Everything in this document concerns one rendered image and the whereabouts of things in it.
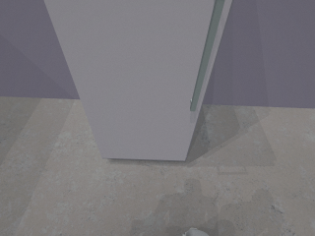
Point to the fridge door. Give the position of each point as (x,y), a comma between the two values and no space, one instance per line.
(135,65)

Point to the handle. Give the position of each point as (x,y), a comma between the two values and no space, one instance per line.
(211,35)

